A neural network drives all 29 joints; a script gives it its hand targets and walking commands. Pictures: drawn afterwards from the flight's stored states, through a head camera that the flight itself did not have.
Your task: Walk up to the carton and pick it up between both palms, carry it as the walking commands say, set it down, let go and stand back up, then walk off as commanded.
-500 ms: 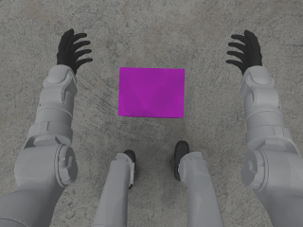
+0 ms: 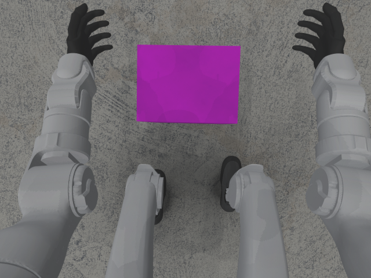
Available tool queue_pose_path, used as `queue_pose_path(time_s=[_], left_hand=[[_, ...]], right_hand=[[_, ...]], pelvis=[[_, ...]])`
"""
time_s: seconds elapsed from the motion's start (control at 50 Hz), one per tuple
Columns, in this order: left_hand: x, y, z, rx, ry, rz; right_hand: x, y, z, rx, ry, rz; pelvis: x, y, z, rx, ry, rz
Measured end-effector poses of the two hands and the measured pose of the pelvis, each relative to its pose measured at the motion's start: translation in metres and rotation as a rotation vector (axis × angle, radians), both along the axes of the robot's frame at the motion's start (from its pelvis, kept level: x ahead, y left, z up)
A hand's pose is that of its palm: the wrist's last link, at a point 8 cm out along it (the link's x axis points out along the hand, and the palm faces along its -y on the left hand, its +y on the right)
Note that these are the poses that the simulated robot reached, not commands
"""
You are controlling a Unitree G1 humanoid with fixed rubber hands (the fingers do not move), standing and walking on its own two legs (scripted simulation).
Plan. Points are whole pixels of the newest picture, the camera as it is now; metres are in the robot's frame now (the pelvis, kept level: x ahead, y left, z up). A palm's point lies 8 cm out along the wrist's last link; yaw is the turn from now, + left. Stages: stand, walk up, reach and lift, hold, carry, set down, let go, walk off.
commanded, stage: reach and lift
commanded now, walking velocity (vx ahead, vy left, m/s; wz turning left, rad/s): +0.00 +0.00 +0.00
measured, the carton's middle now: (188, 92) +0.47 +0.01 -0.40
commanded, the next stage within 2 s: none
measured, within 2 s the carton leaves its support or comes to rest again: neither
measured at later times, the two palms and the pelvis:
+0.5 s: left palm (114, 72) +0.50 +0.20 -0.27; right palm (284, 72) +0.50 -0.22 -0.27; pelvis -0.01 +0.00 -0.11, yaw +0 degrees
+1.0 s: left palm (129, 84) +0.49 +0.19 -0.37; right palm (276, 75) +0.51 -0.23 -0.35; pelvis -0.03 +0.01 -0.15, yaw +0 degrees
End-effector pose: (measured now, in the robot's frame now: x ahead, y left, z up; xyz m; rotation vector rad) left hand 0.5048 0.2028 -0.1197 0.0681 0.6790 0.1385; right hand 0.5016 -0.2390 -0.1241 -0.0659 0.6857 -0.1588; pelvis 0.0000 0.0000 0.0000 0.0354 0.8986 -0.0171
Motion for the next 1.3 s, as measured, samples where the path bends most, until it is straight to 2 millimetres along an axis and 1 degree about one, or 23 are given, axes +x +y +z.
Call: queue_pose_path(time_s=[0.08, 0.22, 0.42, 0.52, 0.6, 0.72, 0.82, 0.9, 0.96, 1.02, 1.14, 1.24, 1.3], left_hand=[[0.0, 0.0, -0.026, 0.002, 0.004, -0.008], [0.0, -0.001, -0.07, 0.0, 0.03, -0.009], [0.001, -0.006, -0.127, -0.007, 0.039, -0.007], [-0.001, -0.008, -0.154, -0.007, 0.045, -0.006], [-0.005, -0.01, -0.178, -0.008, 0.075, -0.01], [-0.01, -0.012, -0.207, -0.005, 0.094, -0.018], [-0.011, -0.012, -0.228, -0.005, 0.104, -0.016], [-0.011, -0.012, -0.241, -0.008, 0.095, -0.006], [-0.01, -0.014, -0.249, -0.012, 0.077, -0.007], [-0.011, -0.018, -0.252, -0.024, 0.07, -0.009], [-0.01, -0.016, -0.245, -0.028, 0.075, 0.0], [-0.006, -0.016, -0.237, -0.019, 0.074, -0.012], [-0.005, -0.017, -0.233, -0.011, 0.07, -0.013]], right_hand=[[0.0, 0.003, -0.027, -0.007, 0.002, 0.001], [0.0, 0.006, -0.072, -0.005, 0.032, 0.002], [0.002, 0.013, -0.129, -0.011, 0.042, -0.002], [0.002, 0.017, -0.155, -0.011, 0.049, -0.003], [-0.001, 0.019, -0.175, -0.011, 0.064, -0.003], [-0.005, 0.019, -0.203, -0.016, 0.085, -0.014], [-0.007, 0.018, -0.224, -0.009, 0.097, -0.023], [0.001, 0.014, -0.231, -0.026, 0.078, -0.029], [0.009, 0.009, -0.231, -0.034, 0.049, -0.037], [0.012, 0.008, -0.229, -0.021, 0.034, -0.048], [0.007, 0.013, -0.229, -0.016, 0.062, -0.049], [0.004, 0.019, -0.228, -0.007, 0.069, -0.043], [0.005, 0.02, -0.224, -0.007, 0.054, -0.043]], pelvis=[[-0.004, -0.002, -0.022, 0.003, 0.0, 0.0], [-0.008, -0.002, -0.053, 0.001, -0.008, 0.003], [-0.011, 0.001, -0.093, -0.004, -0.031, 0.005], [-0.013, 0.004, -0.109, -0.005, -0.051, 0.01], [-0.015, 0.006, -0.121, -0.006, -0.071, 0.014], [-0.019, 0.009, -0.136, -0.008, -0.102, 0.019], [-0.022, 0.01, -0.148, -0.009, -0.132, 0.021], [-0.028, 0.01, -0.152, -0.009, -0.198, 0.018], [-0.034, 0.01, -0.152, -0.011, -0.28, 0.014], [-0.035, 0.009, -0.156, -0.014, -0.287, 0.013], [-0.037, 0.008, -0.161, -0.013, -0.312, 0.016], [-0.039, 0.009, -0.159, -0.012, -0.318, 0.019], [-0.04, 0.01, -0.157, -0.012, -0.323, 0.017]])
